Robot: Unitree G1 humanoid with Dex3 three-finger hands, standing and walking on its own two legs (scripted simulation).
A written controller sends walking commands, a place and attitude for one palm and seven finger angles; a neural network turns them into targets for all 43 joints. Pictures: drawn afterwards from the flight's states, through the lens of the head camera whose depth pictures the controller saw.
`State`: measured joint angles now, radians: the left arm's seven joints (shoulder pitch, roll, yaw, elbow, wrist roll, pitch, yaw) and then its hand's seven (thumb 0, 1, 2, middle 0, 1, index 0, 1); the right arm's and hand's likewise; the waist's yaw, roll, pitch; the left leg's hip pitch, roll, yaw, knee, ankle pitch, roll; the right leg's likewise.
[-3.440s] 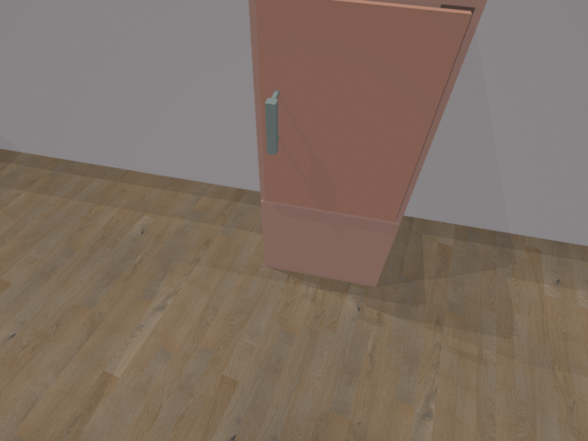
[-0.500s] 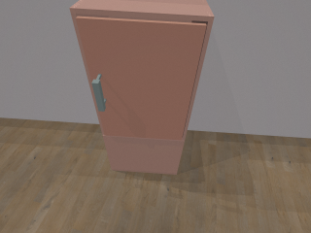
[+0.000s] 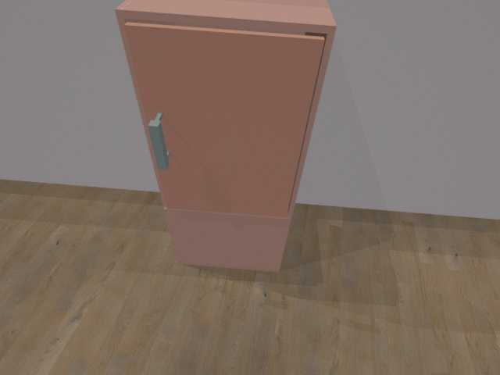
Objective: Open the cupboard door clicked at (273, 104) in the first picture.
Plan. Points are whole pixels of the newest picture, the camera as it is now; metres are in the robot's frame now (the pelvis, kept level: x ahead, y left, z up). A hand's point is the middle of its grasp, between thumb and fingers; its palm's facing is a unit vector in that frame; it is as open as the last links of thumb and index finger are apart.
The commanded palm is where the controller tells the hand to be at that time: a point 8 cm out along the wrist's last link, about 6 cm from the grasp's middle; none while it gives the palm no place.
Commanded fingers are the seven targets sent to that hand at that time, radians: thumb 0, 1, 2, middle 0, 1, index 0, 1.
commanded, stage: come to a stop and stand still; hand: left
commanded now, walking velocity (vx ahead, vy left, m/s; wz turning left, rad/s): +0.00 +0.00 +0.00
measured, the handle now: (161, 141) +0.67 +0.27 -0.03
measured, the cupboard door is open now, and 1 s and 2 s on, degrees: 0 0 0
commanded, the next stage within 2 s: look again from close up in 0.14 s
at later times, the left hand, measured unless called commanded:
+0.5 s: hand out of the picture +0.01 +0.17 -0.17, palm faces +0.05 -0.98 -0.18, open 7.4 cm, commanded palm none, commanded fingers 0.00 0.90 0.90 -0.20 -0.30 -0.20 -0.30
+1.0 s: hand out of the picture +0.09 +0.18 -0.18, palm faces +0.05 -0.98 -0.18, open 7.4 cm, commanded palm none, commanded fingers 0.00 0.90 0.90 -0.20 -0.30 -0.20 -0.30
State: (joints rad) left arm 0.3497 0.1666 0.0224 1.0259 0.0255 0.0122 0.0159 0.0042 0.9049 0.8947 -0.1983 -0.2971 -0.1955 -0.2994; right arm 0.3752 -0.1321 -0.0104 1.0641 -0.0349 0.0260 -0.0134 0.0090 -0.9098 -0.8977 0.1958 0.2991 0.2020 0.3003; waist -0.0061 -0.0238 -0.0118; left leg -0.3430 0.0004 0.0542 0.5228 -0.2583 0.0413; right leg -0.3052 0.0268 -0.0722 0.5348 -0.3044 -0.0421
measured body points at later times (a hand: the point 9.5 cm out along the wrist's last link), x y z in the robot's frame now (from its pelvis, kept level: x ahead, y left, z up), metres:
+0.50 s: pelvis +0.02 +0.01 +0.00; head +0.02 +0.01 +0.45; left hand +0.01 +0.23 -0.16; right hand +0.01 -0.20 -0.16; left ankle +0.05 +0.10 -0.74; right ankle +0.05 -0.09 -0.74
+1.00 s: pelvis +0.10 +0.01 +0.00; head +0.10 +0.02 +0.45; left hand +0.09 +0.23 -0.16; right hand +0.09 -0.21 -0.16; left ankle +0.05 +0.10 -0.73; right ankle +0.05 -0.09 -0.74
